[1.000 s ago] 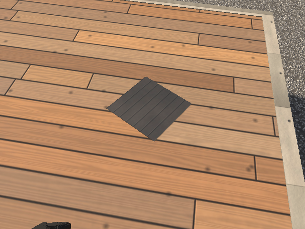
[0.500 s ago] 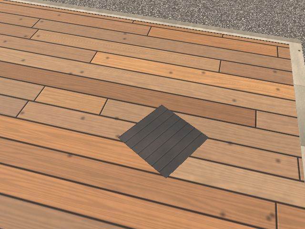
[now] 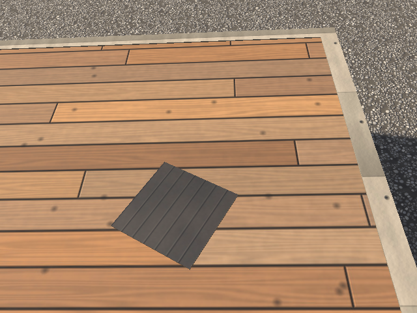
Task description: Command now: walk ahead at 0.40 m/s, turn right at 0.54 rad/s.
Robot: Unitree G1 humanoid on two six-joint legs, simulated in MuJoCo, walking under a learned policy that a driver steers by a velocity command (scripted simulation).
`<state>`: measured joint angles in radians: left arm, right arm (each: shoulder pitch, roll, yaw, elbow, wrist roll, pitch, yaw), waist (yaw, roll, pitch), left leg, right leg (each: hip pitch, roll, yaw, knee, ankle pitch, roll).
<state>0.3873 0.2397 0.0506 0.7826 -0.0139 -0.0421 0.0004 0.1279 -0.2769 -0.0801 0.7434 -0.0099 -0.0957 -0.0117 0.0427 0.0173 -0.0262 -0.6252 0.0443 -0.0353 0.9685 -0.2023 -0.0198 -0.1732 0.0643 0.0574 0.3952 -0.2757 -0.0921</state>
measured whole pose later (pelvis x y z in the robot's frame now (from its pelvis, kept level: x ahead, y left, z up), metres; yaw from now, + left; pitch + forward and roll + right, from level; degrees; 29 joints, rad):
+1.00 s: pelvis +0.49 -0.12 +0.00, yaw -9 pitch +1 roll -2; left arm 0.34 0.23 0.08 0.77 0.01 -0.10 -0.01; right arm 0.20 -0.30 -0.07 0.82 0.04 -0.03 0.00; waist 0.04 0.06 0.01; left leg -0.69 0.08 -0.09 1.09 -0.15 -0.01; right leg -0.12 0.03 -0.15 0.30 -0.21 -0.05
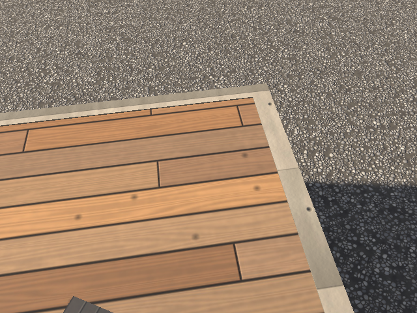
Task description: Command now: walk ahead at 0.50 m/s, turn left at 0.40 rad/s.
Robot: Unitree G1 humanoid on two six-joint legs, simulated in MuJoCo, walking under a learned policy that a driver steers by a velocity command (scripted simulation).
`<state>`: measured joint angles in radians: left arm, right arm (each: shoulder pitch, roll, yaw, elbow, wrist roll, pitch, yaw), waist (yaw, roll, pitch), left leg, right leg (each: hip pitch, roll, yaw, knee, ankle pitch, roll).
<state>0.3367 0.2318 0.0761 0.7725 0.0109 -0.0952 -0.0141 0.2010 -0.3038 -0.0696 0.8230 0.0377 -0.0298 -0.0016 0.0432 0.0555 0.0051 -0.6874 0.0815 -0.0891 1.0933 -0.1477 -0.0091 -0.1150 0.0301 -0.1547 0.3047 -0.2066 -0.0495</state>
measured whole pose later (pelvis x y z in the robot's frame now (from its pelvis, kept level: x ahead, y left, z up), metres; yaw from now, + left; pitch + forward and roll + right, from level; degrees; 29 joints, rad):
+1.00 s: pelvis +0.53 +0.13 +0.00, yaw +35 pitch +1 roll -2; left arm 0.31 0.25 0.07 0.75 0.01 -0.10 0.00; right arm 0.21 -0.31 -0.07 0.64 0.01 0.01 0.01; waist 0.04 0.04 0.02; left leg -0.66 0.06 -0.06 1.14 -0.27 -0.02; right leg -0.18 0.01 -0.10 0.38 -0.21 -0.02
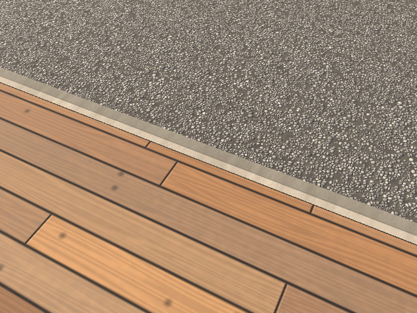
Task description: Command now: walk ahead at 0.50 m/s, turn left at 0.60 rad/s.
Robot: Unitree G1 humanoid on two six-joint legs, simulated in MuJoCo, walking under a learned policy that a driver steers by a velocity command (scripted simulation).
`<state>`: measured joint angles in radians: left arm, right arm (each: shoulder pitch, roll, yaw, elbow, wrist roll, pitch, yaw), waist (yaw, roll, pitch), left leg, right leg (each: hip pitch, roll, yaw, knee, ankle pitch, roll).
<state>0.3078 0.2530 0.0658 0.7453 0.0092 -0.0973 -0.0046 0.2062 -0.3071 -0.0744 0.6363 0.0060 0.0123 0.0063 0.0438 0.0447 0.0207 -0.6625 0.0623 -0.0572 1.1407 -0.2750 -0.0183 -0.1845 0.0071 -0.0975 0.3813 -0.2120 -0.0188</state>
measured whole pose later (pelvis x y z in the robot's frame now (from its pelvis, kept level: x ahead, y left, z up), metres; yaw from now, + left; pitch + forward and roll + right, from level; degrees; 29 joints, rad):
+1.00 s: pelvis +0.54 +0.16 +0.00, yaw +28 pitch +2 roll -2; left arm 0.35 0.24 0.07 0.77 0.00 -0.09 -0.02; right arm 0.18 -0.27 -0.05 0.68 0.01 -0.05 0.00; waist 0.06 0.04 0.01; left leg -0.63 0.08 -0.06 0.95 -0.24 0.00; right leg -0.17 0.06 -0.03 0.35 -0.21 -0.04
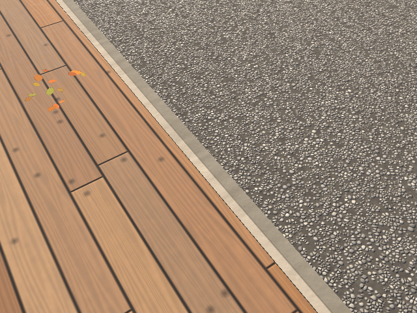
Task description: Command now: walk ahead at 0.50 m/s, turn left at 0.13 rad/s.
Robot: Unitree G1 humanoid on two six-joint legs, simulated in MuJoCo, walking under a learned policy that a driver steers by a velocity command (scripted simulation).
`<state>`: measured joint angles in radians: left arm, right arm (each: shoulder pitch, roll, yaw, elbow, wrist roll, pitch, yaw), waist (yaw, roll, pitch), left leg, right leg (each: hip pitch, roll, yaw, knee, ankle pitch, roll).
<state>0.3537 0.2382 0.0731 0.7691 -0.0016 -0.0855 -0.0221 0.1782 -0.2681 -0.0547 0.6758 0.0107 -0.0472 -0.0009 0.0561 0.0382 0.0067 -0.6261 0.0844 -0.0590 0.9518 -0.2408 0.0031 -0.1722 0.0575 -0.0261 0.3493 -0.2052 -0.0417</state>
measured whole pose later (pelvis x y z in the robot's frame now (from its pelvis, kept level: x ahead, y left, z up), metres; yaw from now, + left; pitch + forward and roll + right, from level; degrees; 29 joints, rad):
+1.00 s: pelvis +0.47 +0.10 +0.00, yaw +27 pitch +0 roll -3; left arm 0.34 0.25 0.09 0.76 0.00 -0.08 0.00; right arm 0.14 -0.28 -0.07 0.68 0.03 0.01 0.01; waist 0.07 0.03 0.04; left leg -0.67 0.10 -0.06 0.91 -0.16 -0.02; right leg -0.04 0.00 -0.17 0.29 -0.25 0.00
